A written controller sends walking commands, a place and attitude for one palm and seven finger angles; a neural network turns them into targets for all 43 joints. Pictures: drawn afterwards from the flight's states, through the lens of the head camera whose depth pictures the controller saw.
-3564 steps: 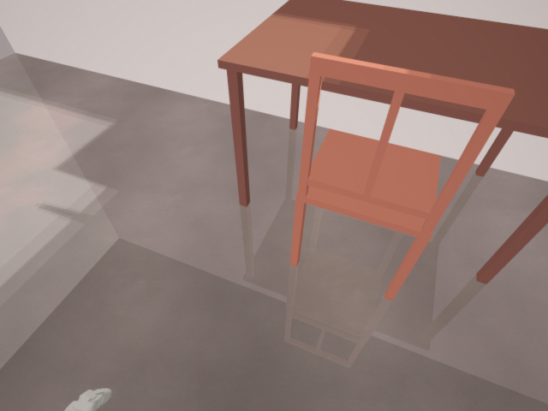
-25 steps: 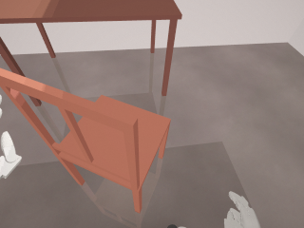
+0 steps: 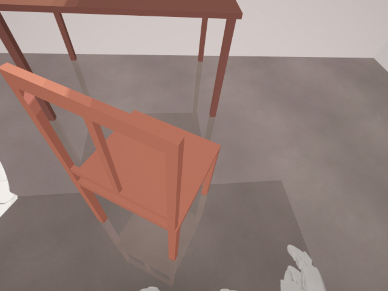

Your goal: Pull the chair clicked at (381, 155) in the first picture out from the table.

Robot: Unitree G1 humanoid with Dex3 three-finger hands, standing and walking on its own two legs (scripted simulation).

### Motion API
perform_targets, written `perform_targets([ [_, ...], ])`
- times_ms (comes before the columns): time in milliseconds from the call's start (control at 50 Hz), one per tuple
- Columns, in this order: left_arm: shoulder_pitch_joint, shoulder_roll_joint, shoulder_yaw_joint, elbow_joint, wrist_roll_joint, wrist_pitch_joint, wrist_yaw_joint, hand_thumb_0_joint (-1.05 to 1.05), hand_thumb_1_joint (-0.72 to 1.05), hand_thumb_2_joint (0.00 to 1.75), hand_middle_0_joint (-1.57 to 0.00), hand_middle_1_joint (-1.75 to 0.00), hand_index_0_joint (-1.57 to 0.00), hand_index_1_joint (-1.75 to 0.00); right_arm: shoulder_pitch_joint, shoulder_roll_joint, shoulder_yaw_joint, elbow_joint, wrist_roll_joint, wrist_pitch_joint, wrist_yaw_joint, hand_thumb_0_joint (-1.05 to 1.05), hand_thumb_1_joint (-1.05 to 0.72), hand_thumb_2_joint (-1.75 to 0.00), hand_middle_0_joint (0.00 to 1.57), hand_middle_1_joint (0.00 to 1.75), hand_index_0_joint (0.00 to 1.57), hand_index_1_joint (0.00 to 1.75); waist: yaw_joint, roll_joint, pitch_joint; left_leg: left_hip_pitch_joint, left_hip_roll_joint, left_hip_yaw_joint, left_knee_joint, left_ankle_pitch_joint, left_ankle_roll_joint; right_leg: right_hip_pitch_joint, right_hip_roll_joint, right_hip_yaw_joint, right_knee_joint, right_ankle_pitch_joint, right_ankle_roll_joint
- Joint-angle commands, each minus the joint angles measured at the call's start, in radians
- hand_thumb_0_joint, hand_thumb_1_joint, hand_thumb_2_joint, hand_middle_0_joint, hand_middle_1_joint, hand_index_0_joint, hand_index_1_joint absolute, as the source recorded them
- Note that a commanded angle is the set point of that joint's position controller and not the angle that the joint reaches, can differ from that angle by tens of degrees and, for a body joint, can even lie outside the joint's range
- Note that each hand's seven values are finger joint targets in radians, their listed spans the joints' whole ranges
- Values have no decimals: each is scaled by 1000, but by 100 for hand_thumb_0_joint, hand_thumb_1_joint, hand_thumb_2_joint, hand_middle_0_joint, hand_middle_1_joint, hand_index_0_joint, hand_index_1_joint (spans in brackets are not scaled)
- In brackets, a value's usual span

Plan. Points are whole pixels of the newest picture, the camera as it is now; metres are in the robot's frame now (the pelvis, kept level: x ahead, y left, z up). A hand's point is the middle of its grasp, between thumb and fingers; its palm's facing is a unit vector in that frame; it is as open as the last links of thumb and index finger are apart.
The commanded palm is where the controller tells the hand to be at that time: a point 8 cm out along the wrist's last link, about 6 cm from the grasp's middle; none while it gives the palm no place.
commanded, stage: step back with the hand held close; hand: left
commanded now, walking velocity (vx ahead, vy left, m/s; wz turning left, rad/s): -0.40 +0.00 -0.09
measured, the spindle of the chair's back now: (106, 160) +0.43 +0.25 -0.07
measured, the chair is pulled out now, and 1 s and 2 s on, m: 0.64 0.64 0.64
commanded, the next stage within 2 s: stop stepping back and stand still in 0.38 s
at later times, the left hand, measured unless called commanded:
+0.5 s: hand (26, 280) +0.12 +0.20 +0.17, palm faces +0.26 -0.82 -0.50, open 7.4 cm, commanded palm +0.05 +0.25 +0.19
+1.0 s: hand out of the picture -0.01 +0.18 +0.18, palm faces +0.35 -0.83 -0.44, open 7.4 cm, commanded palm -0.07 +0.24 +0.19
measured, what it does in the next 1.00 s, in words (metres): walks backwards: right foot, then left foot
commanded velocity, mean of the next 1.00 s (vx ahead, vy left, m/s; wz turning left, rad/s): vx -0.04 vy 0.03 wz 0.00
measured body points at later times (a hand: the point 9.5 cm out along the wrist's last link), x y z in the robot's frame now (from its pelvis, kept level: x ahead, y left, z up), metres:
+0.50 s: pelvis -0.11 -0.04 +0.01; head -0.06 -0.01 +0.45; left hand +0.10 +0.25 +0.20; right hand +0.06 -0.29 -0.06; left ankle -0.02 +0.08 -0.73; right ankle -0.12 -0.14 -0.70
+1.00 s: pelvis -0.22 -0.06 +0.01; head -0.24 -0.04 +0.46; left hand -0.03 +0.22 +0.20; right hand -0.12 -0.32 -0.07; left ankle -0.25 +0.06 -0.73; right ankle -0.20 -0.15 -0.68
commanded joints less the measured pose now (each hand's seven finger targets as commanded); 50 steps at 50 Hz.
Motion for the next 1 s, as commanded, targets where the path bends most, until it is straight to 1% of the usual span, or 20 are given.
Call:
perform_targets([
  [0, 20, 140, 120, -248, -21, -94, 9, 0, 90, 90, -20, -30, -20, -30, -70, -152, -55, -85, -17, -103, -1, 0, -90, -90, 20, 30, 20, 30, 25, 268, -184, 243, 231, -110, -157, 558, 121, 91, -37, -11, -184, -28, -9],
  [80, -86, 144, 86, -219, -10, -116, -14, 0, 90, 90, -20, -30, -20, -30, -96, -172, -42, -39, -39, -117, 8, 0, -90, -90, 20, 30, 20, 30, 32, 278, -201, 370, 228, -114, -103, 713, 90, 155, -37, -3, -435, 166, -13],
  [120, -85, 149, 82, -208, -2, -115, -22, 0, 90, 90, -20, -30, -20, -30, -95, -168, -44, -47, -33, -99, 11, 0, -90, -90, 20, 30, 20, 30, 33, 173, -259, 364, 167, -34, -40, 669, 53, 249, -52, -5, -472, 484, -10],
  [160, -60, 181, 107, -208, -18, -102, -27, 0, 90, 90, -20, -30, -20, -30, -102, -155, -64, -103, -3, -76, 4, 0, -90, -90, 20, 30, 20, 30, 19, -123, -308, 237, 20, 119, 64, 375, -2, 334, -178, 55, -412, 965, -7],
  [200, 59, 220, 185, -140, -31, -92, -24, 0, 90, 90, -20, -30, -20, -30, -157, -137, -60, -143, 18, -62, -2, 0, -90, -90, 20, 30, 20, 30, 44, -160, -281, 0, -44, 70, 168, -147, -3, 401, -326, 169, -395, 1104, -96],
  [240, 96, 207, 185, -146, -34, -74, -23, 0, 90, 90, -20, -30, -20, -30, -181, -101, -30, -156, 14, -32, -10, 0, -90, -90, 20, 30, 20, 30, 41, -126, -221, -96, -20, 22, 156, -227, 1, 415, -353, 162, -388, 1010, -139],
  [300, 84, 183, 166, -161, -29, -73, -20, 0, 90, 90, -20, -30, -20, -30, -203, -102, -6, -143, -2, -7, -31, 0, -90, -90, 20, 30, 20, 30, 12, -57, -190, 71, -18, 81, -214, 161, 0, 358, -191, 15, -275, 911, -61],
  [340, 57, 196, 148, -226, -37, -84, -31, 0, 90, 90, -20, -30, -20, -30, -155, -139, -36, -139, 2, -15, -32, 0, -90, -90, 20, 30, 20, 30, 13, 138, -258, 362, 203, -118, -244, 891, 81, 150, -58, -31, -110, 297, 11],
  [360, 72, 194, 138, -215, -45, -87, -36, 0, 90, 90, -20, -30, -20, -30, -119, -140, -51, -136, -4, -34, -21, 0, -90, -90, 20, 30, 20, 30, 14, 187, -282, 424, 291, -172, -236, 990, 128, 63, -34, 28, -8, -96, 0],
  [460, 9, 184, 122, -288, -47, -86, -24, 0, 90, 90, -20, -30, -20, -30, -103, -162, -49, -103, -18, -104, -5, 0, -90, -90, 20, 30, 20, 30, 22, 288, -197, 244, 292, -104, -263, 614, 160, 110, -51, 51, 43, -136, 4],
  [560, 79, 182, 126, -250, -41, -22, -10, 0, 90, 90, -20, -30, -20, -30, -104, -166, -34, -170, 15, -78, 4, 0, -90, -90, 20, 30, 20, 30, 32, 195, -115, -79, 85, 48, -212, -385, 30, 389, -49, -51, -334, -23, -9],
  [580, 49, 201, 137, -223, -33, -16, -6, 0, 90, 90, -20, -30, -20, -30, -111, -155, -36, -171, 16, -66, 3, 0, -90, -90, 20, 30, 20, 30, 27, 42, -72, -68, 2, 119, -23, -400, -9, 275, -134, 68, -487, -155, -48],
  [600, 27, 246, 167, -198, -34, -4, 2, 0, 90, 90, -20, -30, -20, -30, -101, -151, -39, -166, 13, -55, -1, 0, -90, -90, 20, 30, 20, 30, 26, -166, -49, 6, -65, 118, 320, -318, -35, 29, -316, 362, -680, -394, -136],
  [620, -74, 204, 114, -186, -40, 15, 7, 0, 90, 90, -20, -30, -20, -30, -93, -152, -36, -145, 14, -54, -6, 0, -90, -90, 20, 30, 20, 30, 18, -246, -21, -14, -48, 43, 525, -251, -31, -80, -450, 497, -753, -512, -189],
  [700, -111, 163, 73, -22, -22, 19, -14, 0, 90, 90, -20, -30, -20, -30, -92, -142, -14, -122, 5, -34, -27, 0, -90, -90, 20, 30, 20, 30, -19, -121, -15, 108, -3, 67, 447, -119, -4, -167, -306, 153, -639, -381, -108],
  [780, -151, 122, 25, -56, 5, -4, -2, 0, 90, 90, -20, -30, -20, -30, -69, -158, -17, -121, -6, -73, -25, 0, -90, -90, 20, 30, 20, 30, 6, -130, -53, 171, -25, 135, -92, -206, 53, 87, -284, 110, -565, -257, -81],
  [820, -148, 124, 25, -127, 7, -17, 8, 0, 90, 90, -20, -30, -20, -30, -31, -163, -14, -125, -11, -96, -22, 0, -90, -90, 20, 30, 20, 30, -3, 9, -92, 210, -28, 134, -361, -182, 74, 232, -211, 70, -401, -150, -52],
  [860, -137, 138, 33, -239, 16, -36, 5, 0, 90, 90, -20, -30, -20, -30, -24, -182, -31, -159, -11, -114, -13, 0, -90, -90, 20, 30, 20, 30, 13, 342, -62, 294, 189, -159, -435, -161, 163, 43, -62, -50, -23, -86, -6],
  [920, -77, 190, 96, -225, 20, -42, -5, 0, 90, 90, -20, -30, -20, -30, -40, -124, -24, -119, -3, -123, 6, 0, -90, -90, 20, 30, 20, 30, -7, 301, -16, 213, 266, -280, -388, -70, 236, -126, -82, 12, 314, -74, -3],
  [980, -25, 170, 98, -160, 1, -41, -15, 0, 90, 90, -20, -30, -20, -30, -42, -169, -30, -112, 16, -115, 5, 0, -90, -90, 20, 30, 20, 30, 20, 167, 16, 160, 208, -56, -281, 103, 160, 71, -79, -76, -51, -60, -11],
])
